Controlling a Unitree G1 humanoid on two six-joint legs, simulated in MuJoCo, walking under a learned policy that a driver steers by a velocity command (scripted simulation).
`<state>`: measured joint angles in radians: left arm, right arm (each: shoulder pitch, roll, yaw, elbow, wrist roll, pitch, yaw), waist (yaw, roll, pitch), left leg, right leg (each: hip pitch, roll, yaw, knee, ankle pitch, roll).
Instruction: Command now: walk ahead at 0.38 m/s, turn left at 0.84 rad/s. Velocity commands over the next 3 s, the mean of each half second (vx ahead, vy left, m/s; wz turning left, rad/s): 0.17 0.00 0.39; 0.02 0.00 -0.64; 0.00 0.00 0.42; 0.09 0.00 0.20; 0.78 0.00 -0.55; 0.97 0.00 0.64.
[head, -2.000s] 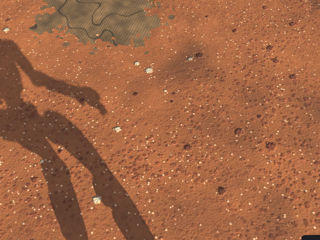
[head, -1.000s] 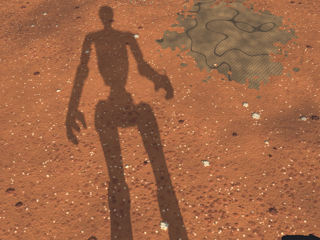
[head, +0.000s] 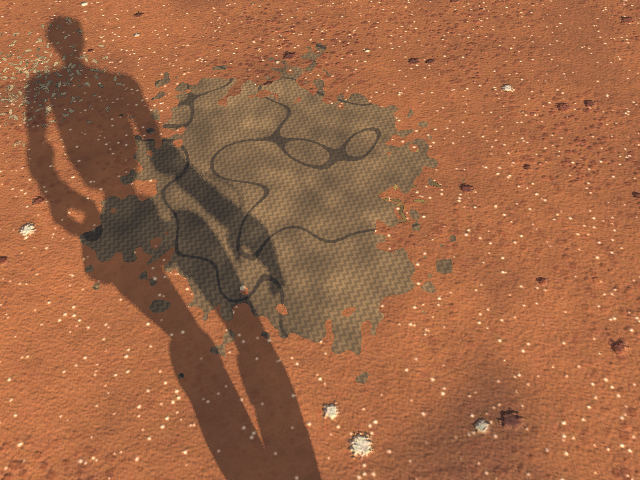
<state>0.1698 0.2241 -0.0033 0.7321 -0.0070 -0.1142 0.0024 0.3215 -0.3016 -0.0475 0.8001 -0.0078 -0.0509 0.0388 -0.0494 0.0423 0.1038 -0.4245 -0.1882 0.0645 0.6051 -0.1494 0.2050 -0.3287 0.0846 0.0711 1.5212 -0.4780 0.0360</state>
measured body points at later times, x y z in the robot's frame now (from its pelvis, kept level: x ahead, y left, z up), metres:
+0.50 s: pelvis +0.21 -0.07 +0.02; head +0.26 -0.06 +0.47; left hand +0.29 +0.21 -0.09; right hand +0.45 -0.29 -0.07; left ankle +0.15 +0.04 -0.66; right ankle +0.34 -0.14 -0.71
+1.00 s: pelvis +0.25 -0.05 +0.03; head +0.29 -0.05 +0.48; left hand +0.48 +0.18 -0.06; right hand +0.33 -0.34 -0.07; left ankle +0.24 +0.07 -0.71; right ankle +0.24 -0.21 -0.66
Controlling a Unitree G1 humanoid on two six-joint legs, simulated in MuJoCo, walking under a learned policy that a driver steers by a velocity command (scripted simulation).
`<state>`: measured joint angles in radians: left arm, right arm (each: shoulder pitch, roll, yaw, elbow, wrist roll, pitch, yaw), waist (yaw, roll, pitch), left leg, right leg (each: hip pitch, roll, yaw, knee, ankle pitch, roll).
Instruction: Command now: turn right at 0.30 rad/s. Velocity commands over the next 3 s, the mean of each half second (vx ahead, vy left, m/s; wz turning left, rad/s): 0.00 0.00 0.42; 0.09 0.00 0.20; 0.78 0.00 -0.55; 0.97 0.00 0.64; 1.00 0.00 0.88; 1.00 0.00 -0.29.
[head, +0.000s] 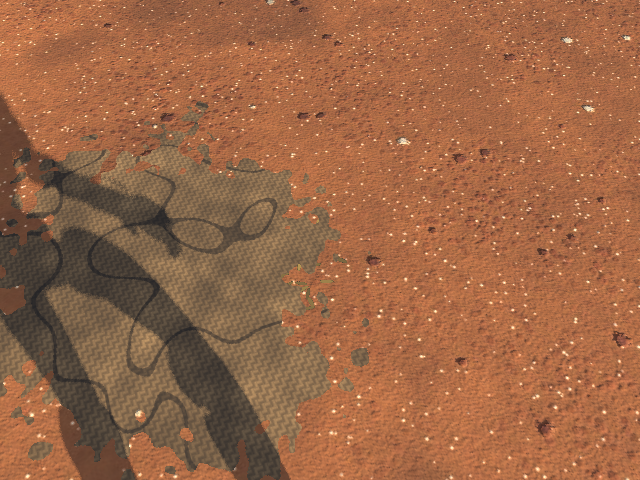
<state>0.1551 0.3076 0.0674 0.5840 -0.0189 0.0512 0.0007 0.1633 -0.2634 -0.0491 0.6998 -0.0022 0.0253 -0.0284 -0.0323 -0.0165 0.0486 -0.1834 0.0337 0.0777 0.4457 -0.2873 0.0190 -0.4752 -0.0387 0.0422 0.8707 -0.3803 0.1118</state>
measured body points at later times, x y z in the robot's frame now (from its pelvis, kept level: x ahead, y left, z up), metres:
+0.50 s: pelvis +0.01 +0.00 -0.02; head +0.04 +0.04 +0.43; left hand +0.12 +0.31 -0.13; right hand +0.20 -0.25 -0.10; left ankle -0.01 +0.09 -0.75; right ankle +0.02 -0.15 -0.74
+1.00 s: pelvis +0.05 +0.02 +0.00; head +0.06 +0.02 +0.45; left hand +0.04 +0.32 -0.11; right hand +0.30 -0.15 -0.09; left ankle -0.01 +0.09 -0.74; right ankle +0.09 -0.12 -0.70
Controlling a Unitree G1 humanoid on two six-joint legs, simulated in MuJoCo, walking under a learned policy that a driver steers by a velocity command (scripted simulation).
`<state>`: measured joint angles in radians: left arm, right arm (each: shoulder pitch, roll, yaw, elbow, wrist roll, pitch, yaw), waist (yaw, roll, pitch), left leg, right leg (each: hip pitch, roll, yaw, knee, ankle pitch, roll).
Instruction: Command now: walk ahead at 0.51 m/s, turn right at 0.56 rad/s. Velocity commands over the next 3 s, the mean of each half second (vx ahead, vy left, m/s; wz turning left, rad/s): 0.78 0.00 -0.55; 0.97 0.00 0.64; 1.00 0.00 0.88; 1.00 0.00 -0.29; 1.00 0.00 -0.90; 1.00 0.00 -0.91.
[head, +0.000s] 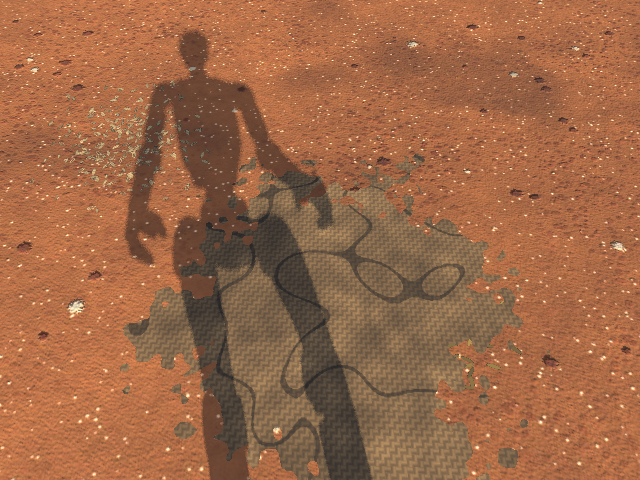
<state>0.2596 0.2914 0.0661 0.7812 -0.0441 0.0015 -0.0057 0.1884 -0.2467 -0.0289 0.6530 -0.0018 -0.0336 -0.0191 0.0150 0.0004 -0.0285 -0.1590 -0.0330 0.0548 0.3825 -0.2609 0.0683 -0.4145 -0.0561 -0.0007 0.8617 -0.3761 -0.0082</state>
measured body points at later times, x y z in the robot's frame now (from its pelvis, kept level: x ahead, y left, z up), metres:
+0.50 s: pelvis +0.26 -0.19 -0.01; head +0.26 -0.21 +0.44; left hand +0.36 +0.06 -0.12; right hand +0.31 -0.47 -0.12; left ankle +0.42 -0.07 -0.66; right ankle +0.14 -0.19 -0.74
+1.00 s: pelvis +0.70 -0.31 -0.01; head +0.72 -0.32 +0.44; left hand +0.97 -0.13 -0.04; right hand +0.64 -0.60 -0.14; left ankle +0.59 -0.27 -0.74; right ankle +0.90 -0.53 -0.68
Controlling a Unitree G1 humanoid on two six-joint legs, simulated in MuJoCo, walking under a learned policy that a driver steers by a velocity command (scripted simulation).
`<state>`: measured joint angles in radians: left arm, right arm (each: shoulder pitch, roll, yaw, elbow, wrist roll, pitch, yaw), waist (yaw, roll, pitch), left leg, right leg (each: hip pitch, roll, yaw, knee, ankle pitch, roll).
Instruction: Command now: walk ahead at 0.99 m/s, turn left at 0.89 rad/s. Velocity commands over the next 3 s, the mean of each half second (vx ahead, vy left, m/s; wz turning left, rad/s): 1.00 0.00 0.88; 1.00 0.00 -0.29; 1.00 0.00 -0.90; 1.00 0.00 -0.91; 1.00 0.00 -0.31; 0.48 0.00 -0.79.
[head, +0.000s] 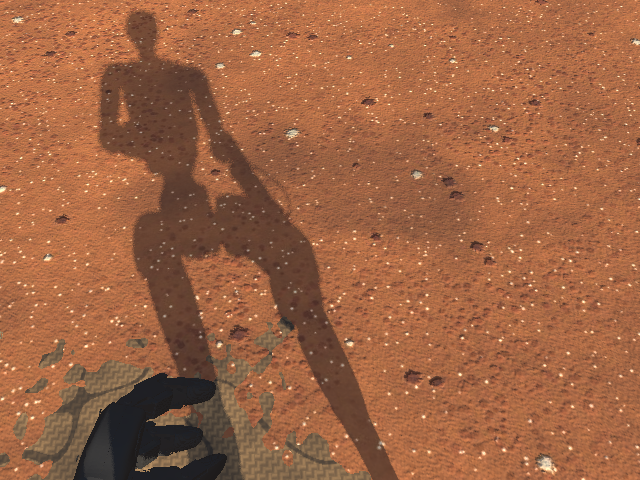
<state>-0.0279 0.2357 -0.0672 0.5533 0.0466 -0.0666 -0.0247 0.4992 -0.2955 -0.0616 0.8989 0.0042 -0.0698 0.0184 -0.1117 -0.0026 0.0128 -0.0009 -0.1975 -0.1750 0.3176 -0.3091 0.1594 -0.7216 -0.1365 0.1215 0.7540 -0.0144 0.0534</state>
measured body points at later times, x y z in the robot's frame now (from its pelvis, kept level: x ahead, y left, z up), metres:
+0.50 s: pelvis +0.45 -0.02 -0.02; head +0.48 +0.00 +0.43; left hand +0.23 +0.18 -0.14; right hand +0.81 -0.06 -0.05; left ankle +0.59 +0.13 -0.70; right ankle +0.29 -0.20 -0.73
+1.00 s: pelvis +0.90 +0.17 -0.03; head +0.92 +0.18 +0.42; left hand +0.99 +0.47 -0.13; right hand +0.96 -0.09 -0.16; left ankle +0.63 +0.13 -0.70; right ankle +1.07 +0.19 -0.73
